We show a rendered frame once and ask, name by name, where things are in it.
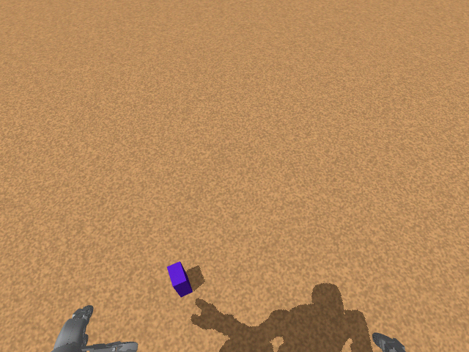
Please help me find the right robot hand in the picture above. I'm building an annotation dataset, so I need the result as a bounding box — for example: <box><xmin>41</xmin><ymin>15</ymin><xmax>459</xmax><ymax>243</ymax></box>
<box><xmin>372</xmin><ymin>332</ymin><xmax>406</xmax><ymax>352</ymax></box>

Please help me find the left robot hand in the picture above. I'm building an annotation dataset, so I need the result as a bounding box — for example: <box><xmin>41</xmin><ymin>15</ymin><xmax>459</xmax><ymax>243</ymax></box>
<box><xmin>53</xmin><ymin>305</ymin><xmax>138</xmax><ymax>352</ymax></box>

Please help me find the carton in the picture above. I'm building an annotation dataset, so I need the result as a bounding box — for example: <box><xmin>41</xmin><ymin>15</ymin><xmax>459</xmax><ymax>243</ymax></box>
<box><xmin>167</xmin><ymin>261</ymin><xmax>193</xmax><ymax>297</ymax></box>

